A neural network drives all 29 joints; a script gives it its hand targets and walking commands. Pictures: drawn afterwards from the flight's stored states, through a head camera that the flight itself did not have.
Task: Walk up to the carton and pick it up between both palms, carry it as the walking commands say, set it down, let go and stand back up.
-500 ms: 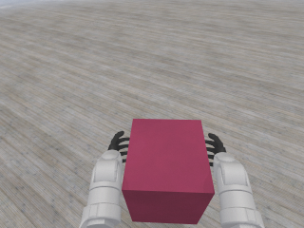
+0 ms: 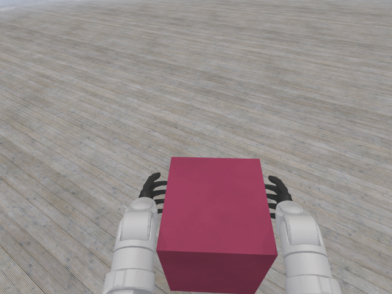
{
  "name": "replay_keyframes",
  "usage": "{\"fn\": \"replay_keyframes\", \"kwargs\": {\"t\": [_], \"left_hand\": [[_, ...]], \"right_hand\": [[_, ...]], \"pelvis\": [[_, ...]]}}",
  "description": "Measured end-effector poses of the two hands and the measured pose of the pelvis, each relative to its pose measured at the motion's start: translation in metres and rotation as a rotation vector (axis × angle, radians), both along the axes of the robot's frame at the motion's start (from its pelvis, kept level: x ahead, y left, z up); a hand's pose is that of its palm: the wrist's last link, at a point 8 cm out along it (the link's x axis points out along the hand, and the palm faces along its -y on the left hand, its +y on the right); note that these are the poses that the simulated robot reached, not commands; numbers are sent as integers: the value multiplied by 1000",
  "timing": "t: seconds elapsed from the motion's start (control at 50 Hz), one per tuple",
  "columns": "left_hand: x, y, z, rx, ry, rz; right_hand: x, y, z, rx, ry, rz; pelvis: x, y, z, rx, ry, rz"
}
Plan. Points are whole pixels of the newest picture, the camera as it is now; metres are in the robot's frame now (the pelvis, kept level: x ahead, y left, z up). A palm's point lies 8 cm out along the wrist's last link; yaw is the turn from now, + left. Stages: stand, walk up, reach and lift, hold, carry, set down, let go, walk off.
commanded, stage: hold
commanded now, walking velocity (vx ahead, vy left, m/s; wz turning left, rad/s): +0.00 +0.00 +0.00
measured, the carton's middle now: (213, 227) +0.28 +0.00 -0.03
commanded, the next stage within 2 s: carry in 0.10 s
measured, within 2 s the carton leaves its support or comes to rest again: neither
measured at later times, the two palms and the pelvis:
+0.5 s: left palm (97, 221) +0.23 +0.23 +0.07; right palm (242, 206) +0.27 -0.05 +0.06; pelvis -0.02 +0.05 -0.02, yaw +6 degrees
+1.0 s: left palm out of the picture +0.08 +0.39 +0.05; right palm (146, 245) +0.19 +0.13 +0.06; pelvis -0.08 +0.17 -0.03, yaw +23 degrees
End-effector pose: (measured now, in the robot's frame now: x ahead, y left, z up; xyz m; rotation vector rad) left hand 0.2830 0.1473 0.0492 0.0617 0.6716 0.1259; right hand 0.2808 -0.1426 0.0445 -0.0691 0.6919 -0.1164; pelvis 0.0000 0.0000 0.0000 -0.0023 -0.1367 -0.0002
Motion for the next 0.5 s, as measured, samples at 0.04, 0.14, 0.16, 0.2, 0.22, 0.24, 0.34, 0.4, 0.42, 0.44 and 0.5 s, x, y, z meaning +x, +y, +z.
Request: {"fn": "replay_keyframes", "kwargs": {"t": [0.04,0.14,0.16,0.2,0.22,0.24,0.34,0.4,0.42,0.44,0.5], "left_hand": [[-1,0,0,0,0,0],[1,1,-2,-9,-7,5],[2,2,-3,-12,-14,7],[3,6,-3,-13,-32,16],[3,10,-2,-17,-41,22],[2,15,-1,-22,-51,30],[-9,47,3,-53,-98,79],[-23,67,7,-65,-104,125],[-28,72,9,-69,-105,140],[-33,77,11,-73,-106,154],[-50,86,16,-76,-103,190]], "right_hand": [[0,0,0,0,0,0],[2,0,-1,4,-8,-6],[3,2,-1,12,-15,-11],[6,6,-1,27,-33,-19],[7,10,0,35,-42,-19],[8,14,1,41,-52,-18],[8,47,11,51,-97,4],[5,68,15,69,-101,30],[3,74,16,74,-101,39],[1,78,18,79,-101,49],[-9,89,19,87,-95,70]], "pelvis": [[0,0,0,0,0,0],[-2,1,-4,-2,58,14],[-4,2,-6,-5,77,21],[-6,6,-11,-9,109,39],[-7,9,-12,-7,122,48],[-8,13,-13,-1,134,56],[-13,35,-21,28,183,87],[-16,45,-23,10,209,87],[-17,48,-23,3,215,88],[-19,50,-23,-3,222,91],[-22,54,-24,-12,236,106]]}}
